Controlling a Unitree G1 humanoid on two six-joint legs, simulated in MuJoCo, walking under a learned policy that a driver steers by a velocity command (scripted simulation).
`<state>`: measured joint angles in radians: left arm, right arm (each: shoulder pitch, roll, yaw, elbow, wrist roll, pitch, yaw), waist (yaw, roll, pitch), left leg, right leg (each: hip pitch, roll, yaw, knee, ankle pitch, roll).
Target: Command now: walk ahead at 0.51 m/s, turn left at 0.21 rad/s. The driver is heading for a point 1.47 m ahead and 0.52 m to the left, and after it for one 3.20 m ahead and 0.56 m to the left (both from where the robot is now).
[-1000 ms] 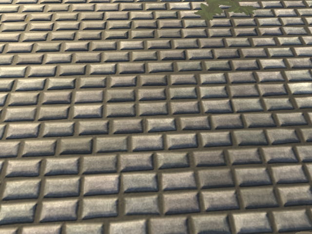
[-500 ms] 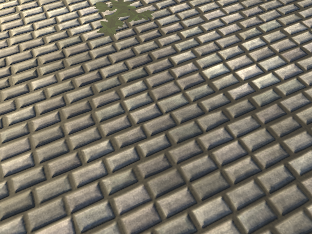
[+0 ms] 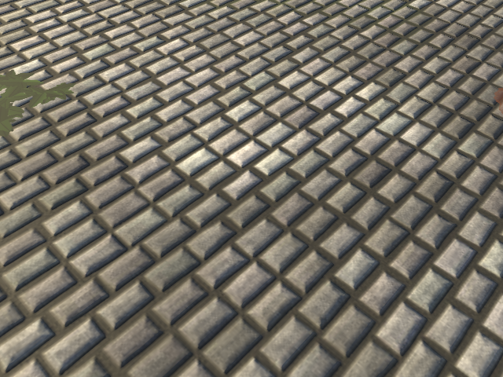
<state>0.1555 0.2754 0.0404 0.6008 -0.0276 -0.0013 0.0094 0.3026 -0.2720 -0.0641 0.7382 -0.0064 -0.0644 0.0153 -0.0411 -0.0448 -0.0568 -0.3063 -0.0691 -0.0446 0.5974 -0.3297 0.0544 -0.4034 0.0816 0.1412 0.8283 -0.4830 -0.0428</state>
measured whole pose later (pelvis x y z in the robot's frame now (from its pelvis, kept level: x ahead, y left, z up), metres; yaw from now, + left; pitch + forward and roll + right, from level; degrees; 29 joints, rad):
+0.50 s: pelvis +0.22 +0.00 +0.01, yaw +21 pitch +4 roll -2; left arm 0.32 0.29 0.04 0.71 0.05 -0.08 0.01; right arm 0.22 -0.34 -0.09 0.72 -0.03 0.00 0.07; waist 0.03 0.05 -0.04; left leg -0.64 0.02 0.00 1.21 -0.26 0.07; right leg -0.09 0.01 -0.10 0.35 -0.33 0.00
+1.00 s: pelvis +0.57 +0.25 +0.00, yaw +42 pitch +0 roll +2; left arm 0.19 0.25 -0.01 0.68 0.03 -0.04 -0.03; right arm 0.41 -0.29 -0.04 0.83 -0.02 -0.08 0.02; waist -0.01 -0.01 0.04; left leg -0.01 -0.21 0.01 0.32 -0.30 0.20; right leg -0.76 -0.17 0.01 1.04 -0.16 -0.01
